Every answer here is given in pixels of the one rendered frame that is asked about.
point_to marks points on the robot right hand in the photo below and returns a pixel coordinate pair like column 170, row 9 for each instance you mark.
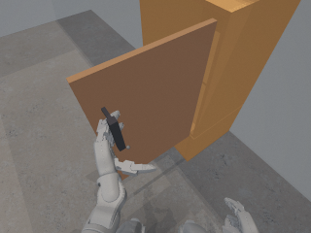
column 244, row 223

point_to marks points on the robot left forearm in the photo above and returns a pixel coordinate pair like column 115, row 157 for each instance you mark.
column 111, row 196

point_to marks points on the robot left thigh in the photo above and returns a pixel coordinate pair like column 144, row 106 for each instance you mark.
column 132, row 226

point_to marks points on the robot left shin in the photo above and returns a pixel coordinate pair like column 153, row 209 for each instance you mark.
column 135, row 219

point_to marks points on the handle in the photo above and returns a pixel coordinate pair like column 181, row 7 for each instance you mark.
column 115, row 129

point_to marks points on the robot left hand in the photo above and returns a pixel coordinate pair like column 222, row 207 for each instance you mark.
column 104, row 153

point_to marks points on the cupboard door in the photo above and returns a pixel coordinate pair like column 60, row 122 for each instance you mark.
column 155, row 88

